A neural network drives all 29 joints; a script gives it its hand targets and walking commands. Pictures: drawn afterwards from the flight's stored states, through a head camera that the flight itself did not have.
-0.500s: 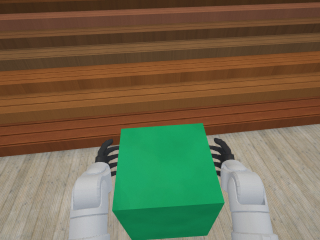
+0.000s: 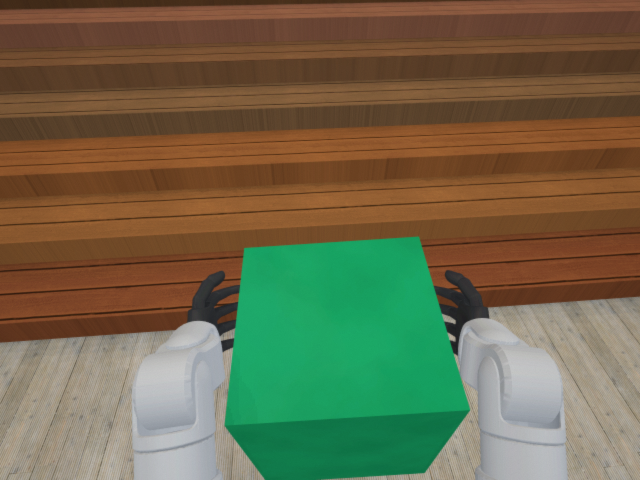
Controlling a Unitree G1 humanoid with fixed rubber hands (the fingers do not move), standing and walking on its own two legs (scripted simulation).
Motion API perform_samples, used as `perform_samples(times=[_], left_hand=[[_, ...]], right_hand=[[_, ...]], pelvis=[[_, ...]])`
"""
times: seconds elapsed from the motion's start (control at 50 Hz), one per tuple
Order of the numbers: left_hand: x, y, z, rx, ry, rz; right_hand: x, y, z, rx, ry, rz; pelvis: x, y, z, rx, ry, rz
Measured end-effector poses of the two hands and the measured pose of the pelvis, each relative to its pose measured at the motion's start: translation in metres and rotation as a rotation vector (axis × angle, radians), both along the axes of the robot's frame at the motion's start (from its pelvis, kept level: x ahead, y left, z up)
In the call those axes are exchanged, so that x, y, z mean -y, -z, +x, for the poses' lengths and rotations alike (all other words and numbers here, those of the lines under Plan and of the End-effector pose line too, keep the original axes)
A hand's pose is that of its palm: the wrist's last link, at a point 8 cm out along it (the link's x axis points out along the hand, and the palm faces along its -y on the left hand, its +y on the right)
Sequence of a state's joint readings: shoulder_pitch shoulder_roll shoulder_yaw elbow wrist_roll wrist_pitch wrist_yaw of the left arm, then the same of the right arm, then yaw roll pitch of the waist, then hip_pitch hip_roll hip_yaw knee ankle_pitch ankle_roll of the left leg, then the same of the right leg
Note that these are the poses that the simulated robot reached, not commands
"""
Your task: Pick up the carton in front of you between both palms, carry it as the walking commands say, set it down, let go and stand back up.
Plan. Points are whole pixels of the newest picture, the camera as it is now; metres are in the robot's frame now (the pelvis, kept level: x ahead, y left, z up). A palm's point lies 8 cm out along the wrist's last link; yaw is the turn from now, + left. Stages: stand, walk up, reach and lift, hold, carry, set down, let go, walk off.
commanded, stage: carry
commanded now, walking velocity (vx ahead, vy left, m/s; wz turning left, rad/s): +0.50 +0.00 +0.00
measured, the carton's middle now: (339, 366) +0.27 +0.00 +0.02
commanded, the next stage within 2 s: none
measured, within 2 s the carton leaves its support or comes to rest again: neither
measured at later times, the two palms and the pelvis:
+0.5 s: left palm (251, 147) +0.62 +0.14 +0.13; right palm (423, 151) +0.62 -0.15 +0.12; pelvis +0.33 -0.01 -0.01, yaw +0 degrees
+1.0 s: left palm (268, 45) +1.04 +0.15 +0.16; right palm (390, 45) +1.03 -0.14 +0.16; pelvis +0.64 +0.01 -0.01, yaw -1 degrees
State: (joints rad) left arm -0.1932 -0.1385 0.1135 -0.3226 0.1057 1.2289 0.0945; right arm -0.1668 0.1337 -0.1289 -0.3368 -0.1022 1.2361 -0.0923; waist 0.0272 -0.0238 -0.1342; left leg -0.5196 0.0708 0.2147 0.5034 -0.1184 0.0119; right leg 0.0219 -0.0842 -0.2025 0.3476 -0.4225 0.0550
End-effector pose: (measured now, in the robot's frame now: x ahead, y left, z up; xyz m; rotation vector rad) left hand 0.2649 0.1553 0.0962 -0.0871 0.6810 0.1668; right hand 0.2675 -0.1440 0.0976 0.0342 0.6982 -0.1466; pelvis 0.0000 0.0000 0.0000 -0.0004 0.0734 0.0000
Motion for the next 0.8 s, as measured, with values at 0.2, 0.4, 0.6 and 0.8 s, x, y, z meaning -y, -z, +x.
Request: perform_samples(times=[0.2, 0.4, 0.6, 0.8], left_hand=[[-0.009, 0.019, 0.129, -0.099, 0.081, -0.004], [-0.003, -0.012, 0.263, 0.037, 0.053, 0.007], [0.016, -0.038, 0.434, 0.087, -0.008, 0.072], [0.011, -0.080, 0.600, 0.062, 0.008, 0.080]], right_hand=[[-0.010, 0.016, 0.104, -0.101, 0.068, -0.024], [-0.003, -0.014, 0.249, 0.035, 0.043, -0.012], [0.016, -0.029, 0.445, 0.089, -0.064, -0.005], [0.012, -0.073, 0.611, 0.064, -0.069, -0.019]], pelvis=[[-0.028, -0.016, 0.115, -0.017, 0.035, -0.021], [-0.014, -0.016, 0.252, -0.009, 0.016, -0.020], [0.018, 0.006, 0.384, 0.014, -0.022, -0.004], [0.016, -0.014, 0.499, -0.022, -0.001, 0.008]])
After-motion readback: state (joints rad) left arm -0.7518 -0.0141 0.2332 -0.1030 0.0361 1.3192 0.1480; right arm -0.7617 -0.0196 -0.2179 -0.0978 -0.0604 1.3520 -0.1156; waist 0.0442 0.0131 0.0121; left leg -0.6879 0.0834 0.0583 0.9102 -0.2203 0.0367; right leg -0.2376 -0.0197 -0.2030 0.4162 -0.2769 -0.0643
